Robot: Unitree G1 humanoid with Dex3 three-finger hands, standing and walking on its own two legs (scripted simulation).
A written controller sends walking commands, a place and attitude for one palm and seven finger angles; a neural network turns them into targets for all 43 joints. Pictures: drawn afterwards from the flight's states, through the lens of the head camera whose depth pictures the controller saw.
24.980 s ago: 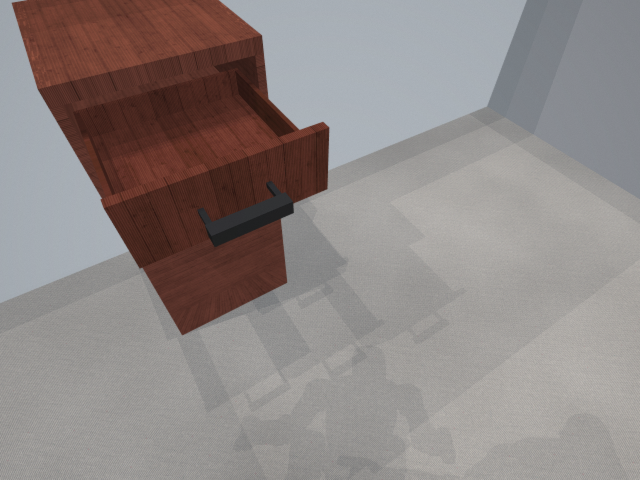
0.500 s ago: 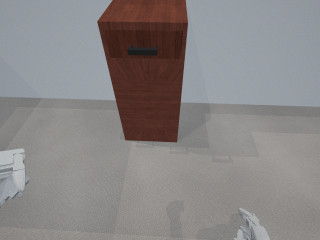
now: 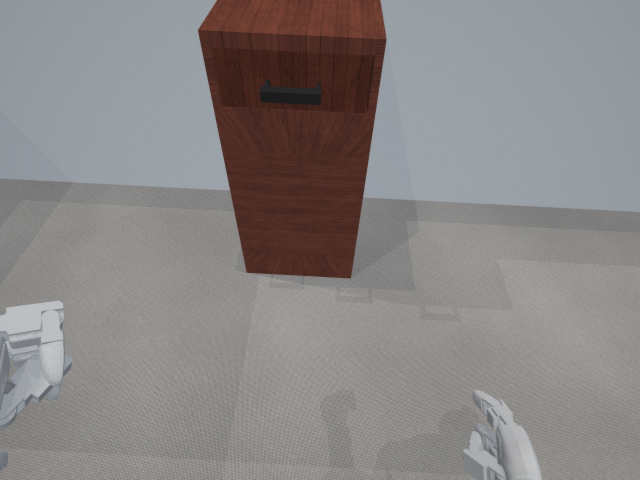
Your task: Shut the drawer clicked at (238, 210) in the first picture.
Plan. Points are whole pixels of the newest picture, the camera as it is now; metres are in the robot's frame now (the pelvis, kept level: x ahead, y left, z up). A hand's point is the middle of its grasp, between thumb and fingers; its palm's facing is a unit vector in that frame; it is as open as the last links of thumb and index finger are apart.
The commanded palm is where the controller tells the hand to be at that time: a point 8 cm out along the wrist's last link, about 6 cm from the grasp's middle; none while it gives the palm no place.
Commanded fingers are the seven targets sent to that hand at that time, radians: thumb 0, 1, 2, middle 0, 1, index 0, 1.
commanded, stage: stop stepping back and stand still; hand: left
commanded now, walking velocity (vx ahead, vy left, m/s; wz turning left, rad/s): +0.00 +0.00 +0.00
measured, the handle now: (292, 90) +0.91 +0.12 +0.02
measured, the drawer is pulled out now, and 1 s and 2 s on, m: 0.00 0.00 0.00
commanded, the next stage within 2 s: let the arm hang, fingers relaxed in 0.04 s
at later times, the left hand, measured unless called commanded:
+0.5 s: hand out of the picture +0.01 +0.19 -0.18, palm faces +0.01 -0.98 -0.22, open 3.4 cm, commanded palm none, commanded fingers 0.00 0.90 0.90 -0.64 -0.78 -0.64 -0.78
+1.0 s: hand out of the picture +0.01 +0.18 -0.17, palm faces +0.03 -0.97 -0.24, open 7.2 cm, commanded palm none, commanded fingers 0.00 0.90 0.90 -0.20 -0.30 -0.20 -0.30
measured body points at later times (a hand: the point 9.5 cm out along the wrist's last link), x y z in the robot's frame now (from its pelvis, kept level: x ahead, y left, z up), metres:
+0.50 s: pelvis -0.03 +0.00 -0.01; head +0.01 +0.02 +0.44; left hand +0.01 +0.25 -0.16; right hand +0.03 -0.25 -0.14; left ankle +0.00 +0.10 -0.74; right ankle +0.01 -0.10 -0.74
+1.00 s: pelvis -0.01 -0.01 +0.00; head +0.00 -0.02 +0.45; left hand +0.01 +0.23 -0.15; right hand +0.00 -0.23 -0.17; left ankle +0.00 +0.10 -0.74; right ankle +0.01 -0.10 -0.74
